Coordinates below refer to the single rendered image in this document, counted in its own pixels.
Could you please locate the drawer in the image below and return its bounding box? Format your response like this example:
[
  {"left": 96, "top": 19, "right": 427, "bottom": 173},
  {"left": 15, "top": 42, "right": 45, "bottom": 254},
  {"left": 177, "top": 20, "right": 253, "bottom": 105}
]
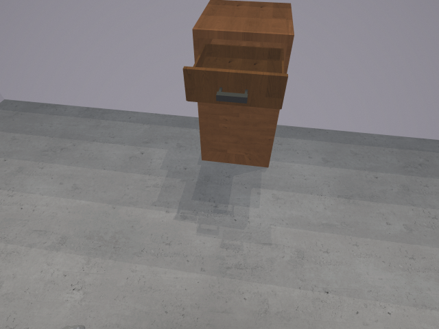
[{"left": 183, "top": 43, "right": 288, "bottom": 110}]

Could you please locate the cabinet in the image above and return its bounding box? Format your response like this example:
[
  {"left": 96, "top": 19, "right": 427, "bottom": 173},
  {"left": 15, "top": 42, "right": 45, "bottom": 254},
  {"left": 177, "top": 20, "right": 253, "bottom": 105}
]
[{"left": 192, "top": 0, "right": 294, "bottom": 167}]

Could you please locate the handle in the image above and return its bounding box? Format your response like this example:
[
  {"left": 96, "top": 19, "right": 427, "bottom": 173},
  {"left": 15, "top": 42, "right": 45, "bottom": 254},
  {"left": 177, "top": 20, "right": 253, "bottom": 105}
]
[{"left": 216, "top": 87, "right": 248, "bottom": 103}]

